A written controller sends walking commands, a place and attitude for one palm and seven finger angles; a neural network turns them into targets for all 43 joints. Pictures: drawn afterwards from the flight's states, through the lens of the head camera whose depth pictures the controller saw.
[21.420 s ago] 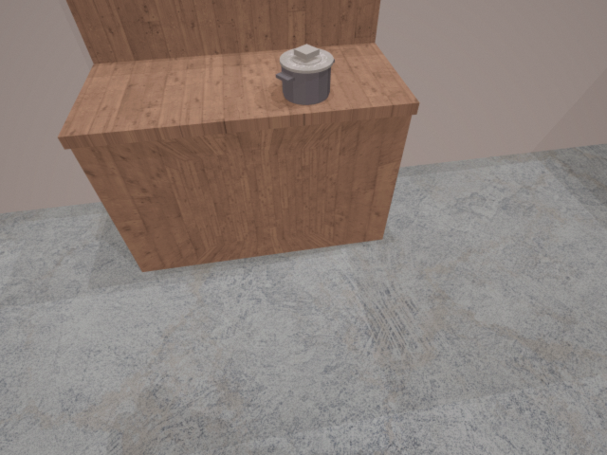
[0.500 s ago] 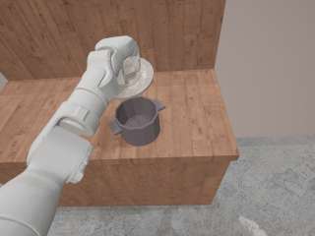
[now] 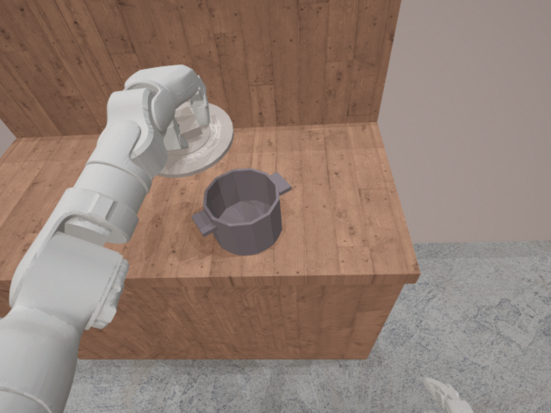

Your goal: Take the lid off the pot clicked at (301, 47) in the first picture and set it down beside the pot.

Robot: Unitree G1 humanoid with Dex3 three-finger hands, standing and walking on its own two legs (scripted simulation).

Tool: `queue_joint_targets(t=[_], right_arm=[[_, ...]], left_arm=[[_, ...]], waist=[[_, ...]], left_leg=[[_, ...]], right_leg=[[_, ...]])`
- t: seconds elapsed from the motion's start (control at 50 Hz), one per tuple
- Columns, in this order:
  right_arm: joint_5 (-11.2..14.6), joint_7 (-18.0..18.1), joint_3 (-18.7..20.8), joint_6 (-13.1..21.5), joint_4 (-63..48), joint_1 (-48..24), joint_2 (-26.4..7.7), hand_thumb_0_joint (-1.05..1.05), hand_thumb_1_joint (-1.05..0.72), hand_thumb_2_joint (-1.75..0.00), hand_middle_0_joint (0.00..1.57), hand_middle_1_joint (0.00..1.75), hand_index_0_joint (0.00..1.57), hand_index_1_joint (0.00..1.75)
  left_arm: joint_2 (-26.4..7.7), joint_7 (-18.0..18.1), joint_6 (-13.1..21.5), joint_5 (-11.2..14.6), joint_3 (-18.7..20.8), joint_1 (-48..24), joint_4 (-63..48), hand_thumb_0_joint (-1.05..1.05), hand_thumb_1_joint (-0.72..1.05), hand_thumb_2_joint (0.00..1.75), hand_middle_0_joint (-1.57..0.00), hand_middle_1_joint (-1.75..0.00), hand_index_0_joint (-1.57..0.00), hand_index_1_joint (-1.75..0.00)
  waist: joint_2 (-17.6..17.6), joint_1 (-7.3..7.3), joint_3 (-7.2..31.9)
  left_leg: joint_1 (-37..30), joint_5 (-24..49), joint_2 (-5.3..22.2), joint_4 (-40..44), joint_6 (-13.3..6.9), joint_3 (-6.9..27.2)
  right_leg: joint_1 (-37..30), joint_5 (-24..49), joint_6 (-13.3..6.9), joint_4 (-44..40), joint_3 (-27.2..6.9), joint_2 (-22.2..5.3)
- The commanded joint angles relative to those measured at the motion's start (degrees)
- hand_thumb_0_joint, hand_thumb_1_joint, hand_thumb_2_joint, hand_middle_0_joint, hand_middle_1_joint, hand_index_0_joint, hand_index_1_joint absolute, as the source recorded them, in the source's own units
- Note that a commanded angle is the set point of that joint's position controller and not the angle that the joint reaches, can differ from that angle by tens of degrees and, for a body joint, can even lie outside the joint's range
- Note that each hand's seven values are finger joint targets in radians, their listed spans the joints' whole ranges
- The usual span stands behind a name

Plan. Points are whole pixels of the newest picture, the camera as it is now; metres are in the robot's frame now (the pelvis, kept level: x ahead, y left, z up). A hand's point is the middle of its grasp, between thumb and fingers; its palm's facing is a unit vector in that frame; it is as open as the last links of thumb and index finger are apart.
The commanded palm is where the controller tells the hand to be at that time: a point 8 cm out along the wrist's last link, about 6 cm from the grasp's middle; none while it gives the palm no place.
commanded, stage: move the lid sideways beside the pot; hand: left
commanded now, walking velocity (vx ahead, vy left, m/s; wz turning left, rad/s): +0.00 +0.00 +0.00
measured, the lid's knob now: (179, 126) +0.50 +0.15 +0.17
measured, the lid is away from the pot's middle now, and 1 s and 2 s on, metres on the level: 0.07 0.18 0.25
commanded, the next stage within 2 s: lower the lid onto the table in 1.52 s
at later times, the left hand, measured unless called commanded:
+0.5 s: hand (132, 132) +0.46 +0.20 +0.19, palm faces -0.28 -0.04 -0.96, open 7.7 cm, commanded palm +0.46 +0.21 +0.26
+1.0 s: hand (105, 128) +0.47 +0.25 +0.19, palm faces -0.29 -0.05 -0.95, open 7.7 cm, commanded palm +0.47 +0.26 +0.26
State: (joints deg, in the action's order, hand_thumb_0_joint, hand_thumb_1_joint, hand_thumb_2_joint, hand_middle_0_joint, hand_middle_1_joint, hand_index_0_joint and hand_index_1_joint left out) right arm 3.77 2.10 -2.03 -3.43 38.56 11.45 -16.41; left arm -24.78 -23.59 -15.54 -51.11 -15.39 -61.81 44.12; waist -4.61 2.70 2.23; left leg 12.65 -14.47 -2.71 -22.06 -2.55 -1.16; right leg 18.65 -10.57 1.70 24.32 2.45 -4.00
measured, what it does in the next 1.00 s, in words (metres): stands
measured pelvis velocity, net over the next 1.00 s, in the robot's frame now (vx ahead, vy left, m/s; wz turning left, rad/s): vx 0.01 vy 0.01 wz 0.01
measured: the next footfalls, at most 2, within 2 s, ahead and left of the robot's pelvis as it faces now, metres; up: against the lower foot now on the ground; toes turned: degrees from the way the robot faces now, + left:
none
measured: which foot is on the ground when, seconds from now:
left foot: down 0.00-1.00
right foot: down 0.00-1.00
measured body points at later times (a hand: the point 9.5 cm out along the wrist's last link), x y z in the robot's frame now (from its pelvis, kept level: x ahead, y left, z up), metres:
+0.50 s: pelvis +0.00 +0.01 +0.00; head +0.03 -0.02 +0.45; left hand +0.47 +0.20 +0.24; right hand +0.11 -0.25 -0.13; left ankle -0.04 +0.09 -0.74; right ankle +0.01 -0.14 -0.74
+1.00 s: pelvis +0.01 +0.01 +0.00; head +0.06 -0.01 +0.45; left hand +0.48 +0.24 +0.24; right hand +0.10 -0.25 -0.13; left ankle -0.04 +0.09 -0.74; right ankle +0.01 -0.14 -0.74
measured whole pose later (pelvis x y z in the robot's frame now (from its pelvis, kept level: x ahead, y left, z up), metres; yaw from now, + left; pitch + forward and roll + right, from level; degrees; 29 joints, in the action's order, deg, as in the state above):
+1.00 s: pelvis +0.01 +0.01 +0.00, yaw +1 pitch +7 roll -1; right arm 4.3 2.2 -1.8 -6.9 37.7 13.2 -17.1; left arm -37.7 -27.8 -5.8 -52.9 -7.7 -60.8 47.6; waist -3.9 4.0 0.8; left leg 14.6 -15.1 -2.5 -23.1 -3.2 -0.4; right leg 18.5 -9.4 2.2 21.4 3.3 -3.8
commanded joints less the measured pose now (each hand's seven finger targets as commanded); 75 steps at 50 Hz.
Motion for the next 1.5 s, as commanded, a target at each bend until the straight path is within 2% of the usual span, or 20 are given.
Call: queue_joint_targets(t=[0.0, 0.08, 0.12, 0.16, 0.22, 0.38, 0.56, 0.62, 0.76, 0.82, 0.86, 0.96, 1.04, 1.08, 1.12, 1.18, 1.24, 1.38, 1.42, 1.48], right_arm=[[0.1, 0.27, 2.15, 2.31, -7.61, -3.61, -6.21, 0.0, -0.9, -0.9, 0.2, 0.3, 0.2, 0.3], [0.06, 0.72, 2.02, 2.4, -8.17, -3.54, -6.46, 0.0, -0.9, -0.9, 0.2, 0.3, 0.2, 0.3], [0.1, 0.69, 2.13, 2.58, -7.84, -3.11, -6.09, 0.0, -0.9, -0.9, 0.2, 0.3, 0.2, 0.3], [-0.2, 0.73, 2.35, 2.16, -7.51, -2.51, -7.13, 0.0, -0.9, -0.9, 0.2, 0.3, 0.2, 0.3], [0.2, 0.53, 2.17, 1.8, -7.96, -3.13, -6.5, 0.0, -0.9, -0.9, 0.2, 0.3, 0.2, 0.3], [0.22, 0.61, 2.35, 0.54, -7.73, -2.03, -7.46, 0.0, -0.9, -0.9, 0.2, 0.3, 0.2, 0.3], [-0.12, 0.63, 3.02, 1.1, -7.56, 0.28, -8.02, 0.0, -0.9, -0.9, 0.2, 0.3, 0.2, 0.3], [0.39, 0.46, 2.79, -0.14, -6.26, 1.2, -8.33, 0.0, -0.9, -0.9, 0.2, 0.3, 0.2, 0.3], [-0.08, 0.28, 3.44, -0.25, -7.41, 1.46, -8.82, 0.0, -0.9, -0.9, 0.2, 0.3, 0.2, 0.3], [0.42, 0.52, 3.02, -0.91, -7.3, 1.08, -8.63, 0.0, -0.9, -0.9, 0.2, 0.3, 0.2, 0.3], [0.45, 0.33, 3.26, -1.3, -7.25, 0.87, -9.09, 0.0, -0.9, -0.9, 0.2, 0.3, 0.2, 0.3], [0.32, 0.63, 3.38, -1.67, -6.92, 1.8, -9.67, 0.0, -0.9, -0.9, 0.2, 0.3, 0.2, 0.3], [0.67, 0.72, 3.2, -2.26, -6.97, 1.4, -8.84, 0.0, -0.9, -0.9, 0.2, 0.3, 0.2, 0.3], [0.46, 0.62, 3.33, -2.45, -7.4, 1.7, -9.25, 0.0, -0.9, -0.9, 0.2, 0.3, 0.2, 0.3], [0.68, 0.88, 3.19, -2.77, -6.92, 1.61, -8.93, 0.0, -0.9, -0.9, 0.2, 0.3, 0.2, 0.3], [0.46, 0.79, 3.46, -2.95, -6.88, 2.09, -9.43, 0.0, -0.9, -0.9, 0.2, 0.3, 0.2, 0.3], [0.98, 1.18, 3.05, -3.59, -6.06, 2.14, -9.59, 0.0, -0.9, -0.9, 0.2, 0.3, 0.2, 0.3], [0.76, 1.09, 3.39, -4.25, -5.72, 3.11, -9.87, 0.0, -0.9, -0.9, 0.2, 0.3, 0.2, 0.3], [0.97, 1.09, 3.38, -4.46, -5.51, 2.87, -9.7, 0.0, -0.9, -0.9, 0.2, 0.3, 0.2, 0.3], [0.57, 0.69, 3.86, -4.53, -5.95, 2.92, -9.59, 0.0, -0.9, -0.9, 0.2, 0.3, 0.2, 0.3]], left_arm=[[-15.37, 2.72, 0.65, -2.14, 6.04, -35.31, -12.02, 0.0, 0.46, 1.1, -0.8, -1.0, -0.86, -1.02], [-19.37, 2.31, 2.35, -1.78, 8.19, -37.62, -15.16, 0.0, 0.46, 1.1, -0.8, -1.0, -0.86, -1.02], [-16.54, 2.02, 2.61, -1.89, 6.07, -37.21, -14.19, 0.0, 0.46, 1.1, -0.8, -1.0, -0.86, -1.02], [-21.34, 1.93, 3.09, -1.76, 10.02, -35.14, -12.87, 0.0, 0.46, 1.1, -0.8, -1.0, -0.86, -1.02], [-17.96, 1.44, 3.63, -1.96, 6.85, -35.74, -13.1, 0.0, 0.46, 1.1, -0.8, -1.0, -0.86, -1.02], [-22.54, 0.58, 5.09, -2.09, 9.14, -35.81, -11.02, 0.0, 0.46, 1.1, -0.8, -1.0, -0.86, -1.02], [-26.23, 0.77, 8.1, -1.74, 11.73, -36.45, -13.78, 0.0, 0.46, 1.1, -0.8, -1.0, -0.86, -1.02], [-24.62, 0.09, 6.99, -2.43, 10.51, -32.37, -4.64, 0.0, 0.46, 1.1, -0.8, -1.0, -0.86, -1.02], [-31.02, 0.24, 8.99, -2.76, 14.76, -33.62, -11.53, 0.0, 0.46, 1.1, -0.8, -1.0, -0.86, -1.02], [-29.63, -0.65, 8.78, -2.56, 13.51, -32.02, -7.44, 0.0, 0.46, 1.1, -0.8, -1.0, -0.86, -1.02], [-29.56, -0.65, 9.2, -2.59, 12.37, -33.7, -9.35, 0.0, 0.46, 1.1, -0.8, -1.0, -0.86, -1.02], [-35.2, -0.91, 10.21, -2.65, 16.56, -31.85, -7.44, 0.0, 0.46, 1.1, -0.8, -1.0, -0.86, -1.02], [-31.08, -1.66, 10.63, -2.88, 12.83, -33.25, -7.13, 0.0, 0.46, 1.1, -0.8, -1.0, -0.86, -1.02], [-35.79, -1.42, 11.59, -2.98, 15.77, -34.81, -10.13, 0.0, 0.46, 1.1, -0.8, -1.0, -0.86, -1.02], [-33.08, -1.96, 11.94, -2.67, 13.62, -34.5, -8.46, 0.0, 0.46, 1.1, -0.8, -1.0, -0.86, -1.02], [-38.13, -1.8, 12.93, -2.63, 17.38, -34.37, -9.47, 0.0, 0.46, 1.1, -0.8, -1.0, -0.86, -1.02], [-36.41, -2.42, 13.35, -2.4, 15.55, -32.09, -3.34, 0.0, 0.46, 1.1, -0.8, -1.0, -0.86, -1.02], [-40.48, -2.58, 15.78, -2.14, 17.8, -33.03, -6.13, 0.0, 0.46, 1.1, -0.8, -1.0, -0.86, -1.02], [-36.87, -3.18, 15.77, -1.72, 15.22, -31.12, -3.03, 0.0, 0.46, 1.1, -0.8, -1.0, -0.86, -1.02], [-37.71, -2.89, 16.49, -1.54, 15.49, -34.58, -10.3, 0.0, 0.46, 1.1, -0.8, -1.0, -0.86, -1.02]], waist=[[5.67, 0.62, 23.9], [4.74, 0.51, 26.81], [3.57, 0.89, 25.26], [5.69, 0.45, 24.98], [4.19, 0.87, 23.95], [4.73, 1.22, 23.28], [1.03, 1.15, 27.24], [4.59, 1.57, 21.15], [0.74, 0.93, 26.84], [3.78, 1.1, 23.59], [1.59, 1.46, 24.02], [2.15, 1.25, 24.82], [1.28, 2.01, 23.58], [-0.36, 1.62, 27.27], [-0.16, 2.09, 25.77], [-0.62, 1.63, 27.83], [1.36, 1.89, 23.48], [-1.12, 1.86, 26.56], [-0.5, 2.21, 23.68], [-3.61, 2.28, 28.27]], left_leg=[[-7.19, 23.12, 0.5, -0.23, -0.92, 3.29], [-8.17, 22.71, 0.27, 0.15, -0.97, 3.34], [-9.03, 24.76, 0.51, -0.41, -0.91, 3.68], [-7.63, 23.47, 0.48, -0.3, -0.93, 3.52], [-8.1, 24.24, 0.7, -0.12, -0.78, 3.72], [-6.47, 20.39, 0.48, 0.34, -0.97, 3.31], [-10.84, 28.7, 0.9, -1.2, -0.67, 4.89], [-6.26, 24.67, 1.06, -0.54, -0.78, 4.15], [-10.18, 31.94, 1.23, -1.92, -0.79, 5.14], [-6.67, 27.71, 1.06, -1.03, -1.33, 4.04], [-7.8, 28.91, 1.21, -1.39, -0.96, 4.33], [-7.14, 28.88, 1.02, -1.99, -1.42, 3.95], [-7.72, 30.32, 1.3, -2.32, -1.29, 4.31], [-9.09, 31.75, 1.13, -2.39, -1.27, 4.4], [-8.94, 32.01, 1.31, -2.57, -1.32, 4.44], [-9.24, 32.81, 1.15, -2.8, -1.42, 4.51], [-5.97, 28.84, 1.28, -2.47, -1.45, 4.04], [-8.71, 34.37, 1.58, -3.02, -1.34, 4.77], [-7.38, 32.57, 1.49, -3.24, -1.61, 4.35], [-11.63, 36.79, 1.54, -3.67, -1.33, 5.16]], right_leg=[[-11.93, 19.44, -3.6, 0.34, 0.27, 2.94], [-13.79, 19.49, -3.57, 0.23, -0.16, 2.87], [-11.87, 19.57, -3.66, 0.04, 0.23, 2.92], [-13.19, 19.93, -3.79, -0.14, 0.07, 2.75], [-11.7, 18.94, -3.73, -0.33, 0.45, 2.9], [-11.93, 16.86, -3.8, -0.95, 0.57, 3.12], [-11.21, 19.03, -4.12, -0.79, 0.68, 3.23], [-9.81, 17.4, -3.92, -1.43, 1.37, 3.62], [-11.67, 20.3, -4.15, -0.96, 0.8, 3.57], [-12.39, 20.4, -3.85, -1.43, 1.13, 3.59], [-10.97, 19.75, -4.05, -1.31, 1.0, 3.39], [-12.72, 21.36, -4.02, -1.49, 0.85, 3.48], [-10.62, 20.93, -3.78, -1.68, 1.37, 3.83], [-12.21, 21.29, -3.82, -1.41, 0.98, 3.9], [-11.21, 21.31, -3.74, -1.61, 1.35, 3.89], [-12.52, 21.87, -3.78, -1.52, 1.0, 4.07], [-11.49, 20.85, -3.72, -2.0, 1.68, 3.87], [-11.72, 21.75, -3.59, -2.05, 1.53, 4.29], [-10.15, 21.12, -3.57, -2.32, 1.92, 4.19], [-9.66, 20.72, -3.6, -2.25, 1.5, 4.55]])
